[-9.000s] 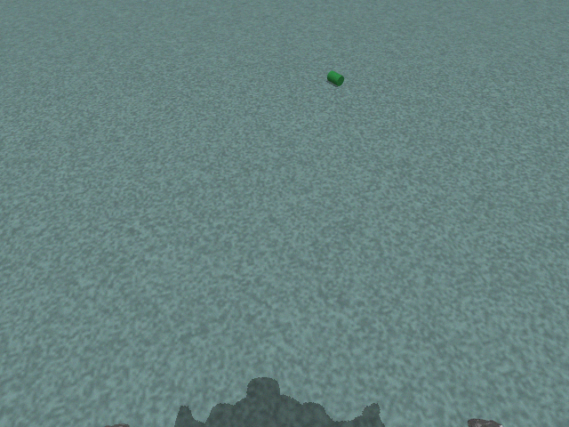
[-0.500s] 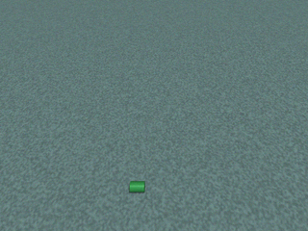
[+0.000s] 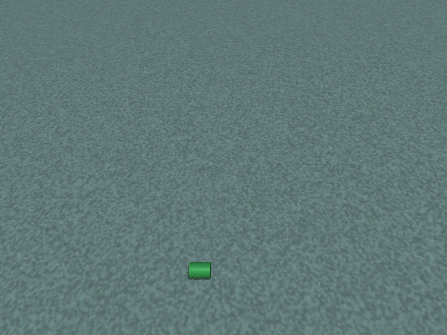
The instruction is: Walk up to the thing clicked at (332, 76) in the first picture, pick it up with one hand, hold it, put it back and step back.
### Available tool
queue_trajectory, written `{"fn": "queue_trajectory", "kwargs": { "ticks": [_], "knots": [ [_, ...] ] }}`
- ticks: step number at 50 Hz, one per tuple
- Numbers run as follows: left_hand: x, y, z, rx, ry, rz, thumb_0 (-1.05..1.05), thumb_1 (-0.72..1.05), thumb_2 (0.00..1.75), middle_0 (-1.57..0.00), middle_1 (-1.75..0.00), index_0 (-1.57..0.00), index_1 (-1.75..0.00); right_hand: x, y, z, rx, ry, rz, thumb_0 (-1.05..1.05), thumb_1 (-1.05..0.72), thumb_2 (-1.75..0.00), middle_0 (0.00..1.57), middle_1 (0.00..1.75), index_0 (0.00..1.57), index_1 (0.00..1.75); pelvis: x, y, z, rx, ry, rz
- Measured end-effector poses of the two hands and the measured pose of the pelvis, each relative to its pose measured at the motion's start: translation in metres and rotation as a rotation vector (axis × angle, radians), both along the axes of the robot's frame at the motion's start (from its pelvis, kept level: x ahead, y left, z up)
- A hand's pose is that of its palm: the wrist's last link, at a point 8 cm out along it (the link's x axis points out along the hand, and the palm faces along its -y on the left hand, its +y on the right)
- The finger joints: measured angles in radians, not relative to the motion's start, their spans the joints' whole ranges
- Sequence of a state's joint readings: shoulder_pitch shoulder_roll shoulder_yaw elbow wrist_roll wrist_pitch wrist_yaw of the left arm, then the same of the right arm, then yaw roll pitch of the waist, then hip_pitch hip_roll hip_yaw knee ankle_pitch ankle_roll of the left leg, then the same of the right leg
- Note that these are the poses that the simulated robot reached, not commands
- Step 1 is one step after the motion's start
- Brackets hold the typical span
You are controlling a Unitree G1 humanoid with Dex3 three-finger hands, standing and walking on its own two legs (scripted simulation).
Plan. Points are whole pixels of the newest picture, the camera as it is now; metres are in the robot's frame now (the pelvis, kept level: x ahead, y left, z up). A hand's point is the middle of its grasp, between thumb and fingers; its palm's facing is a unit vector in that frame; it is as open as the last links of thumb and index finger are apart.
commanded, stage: stand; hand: left
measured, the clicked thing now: (200, 270) +0.47 +0.14 -0.75
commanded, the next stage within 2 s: walk up in 0.14 s
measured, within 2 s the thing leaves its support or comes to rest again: neither
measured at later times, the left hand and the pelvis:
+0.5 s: hand out of the picture +0.12 +0.19 -0.18, palm faces -0.11 -0.92 -0.38, open 7.4 cm; pelvis +0.04 -0.09 -0.03, yaw -4 degrees
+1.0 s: hand (160, 306) +0.20 +0.16 -0.16, palm faces -0.04 -0.90 -0.43, open 7.4 cm; pelvis +0.07 -0.11 -0.03, yaw -1 degrees
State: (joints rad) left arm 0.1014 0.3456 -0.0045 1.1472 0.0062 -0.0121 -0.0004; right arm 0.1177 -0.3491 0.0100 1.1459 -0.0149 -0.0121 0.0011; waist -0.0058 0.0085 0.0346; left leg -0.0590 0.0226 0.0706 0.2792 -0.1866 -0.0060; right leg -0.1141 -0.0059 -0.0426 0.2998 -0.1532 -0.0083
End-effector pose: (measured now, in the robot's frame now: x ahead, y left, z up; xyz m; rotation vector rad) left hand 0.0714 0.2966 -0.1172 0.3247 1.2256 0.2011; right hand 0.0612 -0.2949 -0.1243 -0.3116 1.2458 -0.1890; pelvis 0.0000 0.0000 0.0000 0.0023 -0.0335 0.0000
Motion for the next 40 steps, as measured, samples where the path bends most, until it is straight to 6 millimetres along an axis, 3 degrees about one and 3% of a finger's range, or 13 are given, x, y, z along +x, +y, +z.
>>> {"fn": "queue_trajectory", "kwargs": {
  "ticks": [8,11,18,21,25,29,32,40],
  "knots": [
    [0.000,0.001,-0.001,-0.005,0.001,-0.001,0.00,0.90,0.90,-0.20,-0.30,-0.20,-0.30,0.001,-0.001,0.001,-0.004,-0.009,-0.004,0.01,-0.90,-0.90,0.20,0.30,0.21,0.30,0.000,0.000,-0.001,0.002,0.002,0.000],
    [0.003,0.006,-0.004,-0.008,0.015,-0.009,0.00,0.90,0.90,-0.20,-0.30,-0.20,-0.30,-0.006,-0.012,0.005,-0.041,-0.045,-0.032,0.01,-0.90,-0.90,0.20,0.30,0.21,0.30,0.000,-0.007,-0.005,0.015,0.006,-0.011],
    [0.015,-0.003,-0.008,0.005,0.055,-0.024,0.00,0.91,0.90,-0.20,-0.30,-0.20,-0.30,-0.037,-0.079,0.019,-0.165,0.005,-0.092,0.01,-0.90,-0.90,0.20,0.30,0.21,0.30,0.014,-0.040,-0.013,0.026,-0.006,-0.053],
    [0.027,-0.024,-0.013,0.017,0.076,-0.056,0.00,0.91,0.90,-0.20,-0.30,-0.20,-0.30,-0.041,-0.111,0.017,-0.185,0.027,-0.108,0.01,-0.90,-0.90,0.20,0.30,0.21,0.30,0.023,-0.060,-0.020,0.025,-0.012,-0.073],
    [0.046,-0.061,-0.025,0.032,0.052,-0.078,0.00,0.91,0.90,-0.20,-0.30,-0.20,-0.30,-0.033,-0.146,-0.002,-0.179,0.053,-0.125,0.01,-0.90,-0.90,0.20,0.30,0.21,0.30,0.036,-0.088,-0.035,-0.005,-0.020,-0.075],
    [0.061,-0.097,-0.022,-0.003,0.014,-0.087,0.00,0.91,0.90,-0.20,-0.30,-0.20,-0.30,-0.009,-0.148,-0.008,-0.136,0.049,-0.117,0.01,-0.90,-0.90,0.20,0.30,0.20,0.30,0.045,-0.099,-0.029,-0.009,-0.016,-0.076],
    [0.077,-0.113,-0.021,-0.018,-0.030,-0.086,0.00,0.90,0.89,-0.20,-0.30,-0.20,-0.30,0.011,-0.140,-0.011,-0.098,0.034,-0.087,0.01,-0.91,-0.90,0.20,0.30,0.20,0.30,0.054,-0.104,-0.027,-0.014,-0.006,-0.059],
    [0.119,-0.110,-0.026,-0.007,-0.120,-0.059,0.00,0.90,0.89,-0.21,-0.30,-0.20,-0.30,0.050,-0.120,-0.018,-0.044,-0.005,-0.035,0.01,-0.90,-0.90,0.20,0.30,0.21,0.30,0.067,-0.105,-0.033,0.006,-0.004,-0.032]
  ]
}}
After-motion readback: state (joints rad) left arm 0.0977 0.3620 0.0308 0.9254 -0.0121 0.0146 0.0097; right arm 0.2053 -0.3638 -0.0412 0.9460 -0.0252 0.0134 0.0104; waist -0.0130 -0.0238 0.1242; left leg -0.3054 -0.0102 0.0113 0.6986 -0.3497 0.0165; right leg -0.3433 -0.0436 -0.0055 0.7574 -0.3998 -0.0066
